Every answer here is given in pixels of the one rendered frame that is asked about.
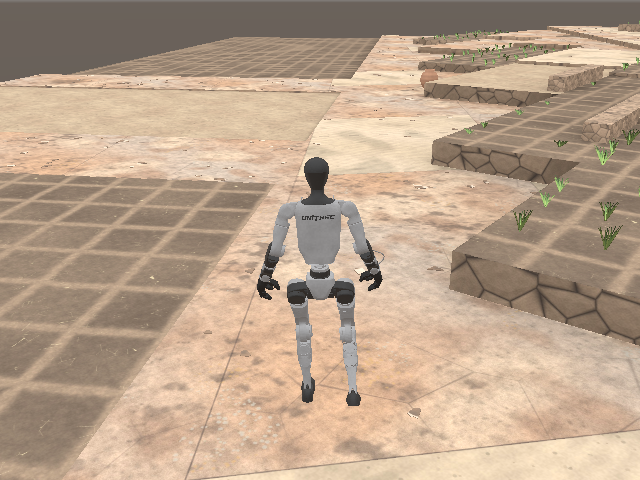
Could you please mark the left robot thigh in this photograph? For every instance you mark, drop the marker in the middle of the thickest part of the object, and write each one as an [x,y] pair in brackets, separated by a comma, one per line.
[297,297]

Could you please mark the robot left hand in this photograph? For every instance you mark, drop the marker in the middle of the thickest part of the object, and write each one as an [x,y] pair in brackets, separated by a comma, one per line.
[268,285]

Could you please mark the robot right upper arm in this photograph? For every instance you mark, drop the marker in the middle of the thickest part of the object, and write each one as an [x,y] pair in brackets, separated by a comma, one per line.
[349,209]

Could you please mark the right robot thigh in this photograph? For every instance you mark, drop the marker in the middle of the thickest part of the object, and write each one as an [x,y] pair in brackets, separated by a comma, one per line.
[344,292]

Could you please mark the robot right hand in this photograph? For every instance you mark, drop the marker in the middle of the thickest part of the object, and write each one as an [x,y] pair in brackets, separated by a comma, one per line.
[368,276]

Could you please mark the robot thigh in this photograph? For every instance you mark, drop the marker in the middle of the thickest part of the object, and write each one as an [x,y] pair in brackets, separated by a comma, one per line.
[344,292]
[297,297]

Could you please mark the right robot forearm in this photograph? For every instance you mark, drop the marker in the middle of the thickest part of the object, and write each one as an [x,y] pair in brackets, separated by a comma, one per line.
[370,261]

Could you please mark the left robot forearm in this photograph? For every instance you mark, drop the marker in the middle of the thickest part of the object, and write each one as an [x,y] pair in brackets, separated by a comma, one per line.
[269,266]

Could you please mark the robot left upper arm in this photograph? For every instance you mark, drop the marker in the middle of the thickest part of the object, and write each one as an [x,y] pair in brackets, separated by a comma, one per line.
[286,211]

